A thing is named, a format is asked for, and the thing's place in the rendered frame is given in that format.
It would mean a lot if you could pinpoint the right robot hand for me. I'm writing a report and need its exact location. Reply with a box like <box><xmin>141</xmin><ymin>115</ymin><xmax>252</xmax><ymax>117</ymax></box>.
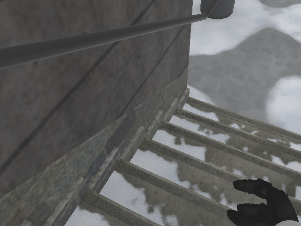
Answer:
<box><xmin>227</xmin><ymin>178</ymin><xmax>299</xmax><ymax>226</ymax></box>

